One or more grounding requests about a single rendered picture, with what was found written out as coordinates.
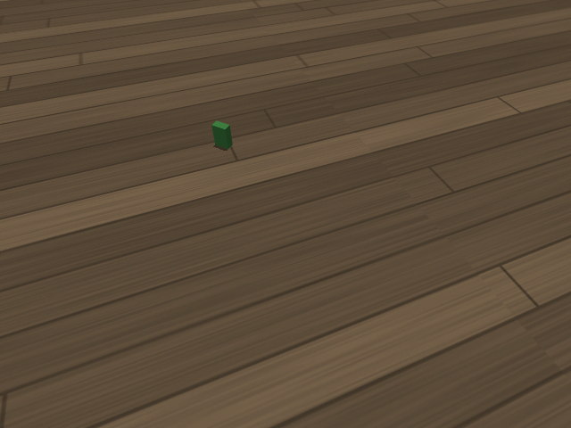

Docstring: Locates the carton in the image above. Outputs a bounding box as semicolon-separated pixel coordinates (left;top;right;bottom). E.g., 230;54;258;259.
211;120;233;149

